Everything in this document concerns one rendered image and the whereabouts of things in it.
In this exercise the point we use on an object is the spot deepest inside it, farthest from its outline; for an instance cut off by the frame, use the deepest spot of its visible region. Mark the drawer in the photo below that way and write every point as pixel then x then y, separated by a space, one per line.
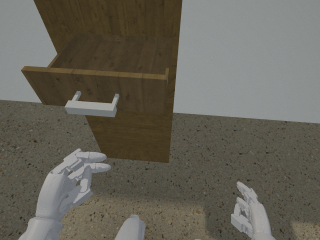
pixel 100 66

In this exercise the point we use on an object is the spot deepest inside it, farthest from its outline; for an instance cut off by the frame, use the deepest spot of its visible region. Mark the robot left hand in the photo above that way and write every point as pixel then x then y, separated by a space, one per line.
pixel 52 202

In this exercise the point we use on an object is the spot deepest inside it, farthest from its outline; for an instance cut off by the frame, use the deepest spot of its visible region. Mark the robot right hand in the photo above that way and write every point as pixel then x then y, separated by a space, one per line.
pixel 254 219

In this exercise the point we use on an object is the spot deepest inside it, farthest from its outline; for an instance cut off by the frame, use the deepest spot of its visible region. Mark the handle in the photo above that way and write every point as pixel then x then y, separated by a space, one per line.
pixel 91 108

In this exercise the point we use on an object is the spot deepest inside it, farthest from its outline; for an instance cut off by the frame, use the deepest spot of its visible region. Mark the robot left shin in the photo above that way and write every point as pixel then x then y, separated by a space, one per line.
pixel 134 216

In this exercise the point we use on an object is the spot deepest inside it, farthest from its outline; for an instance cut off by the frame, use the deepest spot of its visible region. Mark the cabinet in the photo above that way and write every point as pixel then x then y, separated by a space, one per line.
pixel 130 135

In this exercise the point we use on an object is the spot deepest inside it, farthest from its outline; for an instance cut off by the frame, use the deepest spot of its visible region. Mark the left robot forearm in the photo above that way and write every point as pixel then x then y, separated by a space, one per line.
pixel 40 228

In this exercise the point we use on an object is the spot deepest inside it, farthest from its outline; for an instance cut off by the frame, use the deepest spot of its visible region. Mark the left robot thigh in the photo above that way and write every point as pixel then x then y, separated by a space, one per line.
pixel 132 229

